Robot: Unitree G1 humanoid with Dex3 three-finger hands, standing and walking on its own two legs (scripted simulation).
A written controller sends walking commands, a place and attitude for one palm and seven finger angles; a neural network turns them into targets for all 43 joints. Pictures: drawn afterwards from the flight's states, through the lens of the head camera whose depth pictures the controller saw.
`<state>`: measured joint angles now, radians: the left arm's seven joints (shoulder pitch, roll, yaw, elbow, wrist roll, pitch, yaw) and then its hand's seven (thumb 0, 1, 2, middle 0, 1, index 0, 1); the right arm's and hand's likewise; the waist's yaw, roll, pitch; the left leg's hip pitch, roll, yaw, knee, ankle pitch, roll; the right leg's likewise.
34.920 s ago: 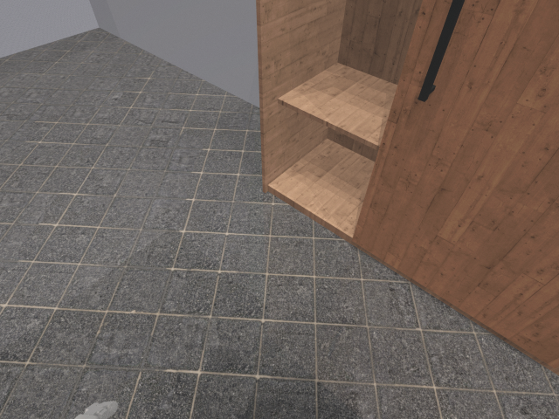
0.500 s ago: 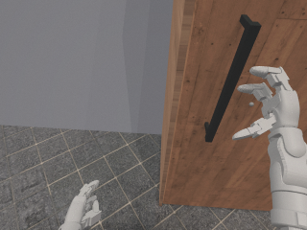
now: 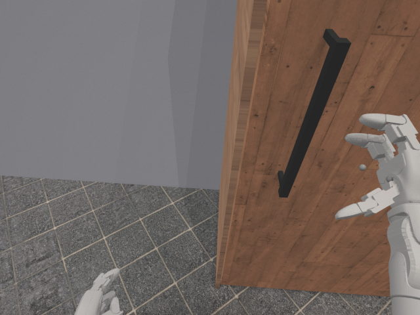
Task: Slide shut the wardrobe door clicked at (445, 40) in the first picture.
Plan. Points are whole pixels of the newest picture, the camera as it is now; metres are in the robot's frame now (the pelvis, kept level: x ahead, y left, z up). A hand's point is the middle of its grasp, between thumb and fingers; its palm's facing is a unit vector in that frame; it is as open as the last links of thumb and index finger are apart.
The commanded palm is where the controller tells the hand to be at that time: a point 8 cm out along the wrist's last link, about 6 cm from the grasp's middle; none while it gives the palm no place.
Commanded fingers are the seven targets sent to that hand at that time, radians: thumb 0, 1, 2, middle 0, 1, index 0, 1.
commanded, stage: slip the hand off the handle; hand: right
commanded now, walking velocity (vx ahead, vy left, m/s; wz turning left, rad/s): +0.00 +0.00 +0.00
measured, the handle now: (302, 129) +0.39 -0.15 +0.20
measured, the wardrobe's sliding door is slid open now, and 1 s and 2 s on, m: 0.00 0.00 0.00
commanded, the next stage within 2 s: draw the hand back to the body in 0.58 s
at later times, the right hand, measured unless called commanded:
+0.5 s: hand (390, 207) +0.23 -0.22 +0.20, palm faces +0.14 +0.98 -0.13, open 14.7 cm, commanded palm +0.20 -0.27 +0.20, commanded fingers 0.00 0.55 -0.20 0.25 1.15 0.25 1.15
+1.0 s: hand (404, 220) +0.21 -0.24 +0.19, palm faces +0.07 +0.99 -0.07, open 14.7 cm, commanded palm +0.18 -0.28 +0.19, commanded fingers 0.00 0.55 -0.20 0.25 1.15 0.25 1.15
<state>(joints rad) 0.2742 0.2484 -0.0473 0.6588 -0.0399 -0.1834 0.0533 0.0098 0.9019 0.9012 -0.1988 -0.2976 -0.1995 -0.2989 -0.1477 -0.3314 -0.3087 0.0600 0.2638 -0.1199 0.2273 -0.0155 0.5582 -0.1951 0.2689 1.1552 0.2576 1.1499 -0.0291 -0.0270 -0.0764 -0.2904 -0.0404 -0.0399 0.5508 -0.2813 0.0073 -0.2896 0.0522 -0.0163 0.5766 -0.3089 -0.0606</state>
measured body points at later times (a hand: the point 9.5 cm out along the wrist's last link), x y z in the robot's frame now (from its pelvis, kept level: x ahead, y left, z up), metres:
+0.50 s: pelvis +0.00 +0.04 +0.00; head -0.02 +0.06 +0.45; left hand +0.21 +0.25 -0.07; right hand +0.21 -0.28 +0.21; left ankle +0.00 +0.12 -0.73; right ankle +0.00 -0.07 -0.73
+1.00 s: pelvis +0.01 -0.01 +0.00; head -0.04 +0.01 +0.45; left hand +0.23 +0.20 -0.05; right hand +0.20 -0.29 +0.20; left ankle +0.00 +0.12 -0.73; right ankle +0.00 -0.07 -0.73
